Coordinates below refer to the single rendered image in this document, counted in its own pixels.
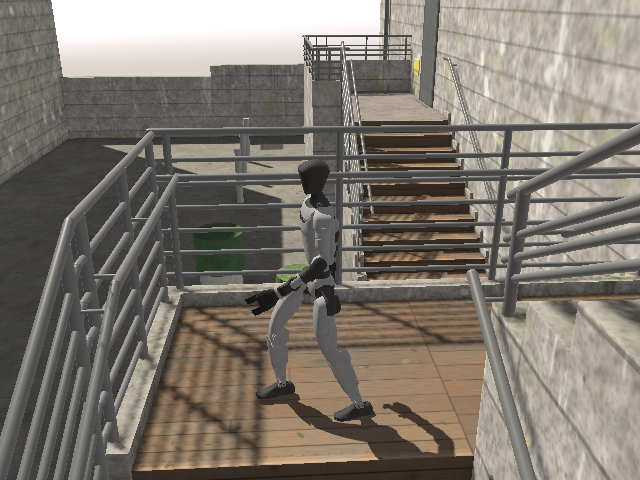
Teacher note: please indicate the left robot upper arm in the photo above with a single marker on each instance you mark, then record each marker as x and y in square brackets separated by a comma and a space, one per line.
[322, 224]

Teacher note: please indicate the right robot shin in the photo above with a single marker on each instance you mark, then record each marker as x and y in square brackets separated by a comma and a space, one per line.
[279, 358]

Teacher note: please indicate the left robot thigh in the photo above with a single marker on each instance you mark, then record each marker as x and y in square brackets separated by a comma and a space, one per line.
[324, 327]

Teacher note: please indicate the right robot forearm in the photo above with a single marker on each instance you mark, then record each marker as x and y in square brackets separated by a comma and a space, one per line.
[336, 241]

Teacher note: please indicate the robot left hand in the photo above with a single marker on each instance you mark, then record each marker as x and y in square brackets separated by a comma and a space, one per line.
[266, 299]

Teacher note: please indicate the left robot forearm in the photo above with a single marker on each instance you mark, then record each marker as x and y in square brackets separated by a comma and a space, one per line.
[306, 275]

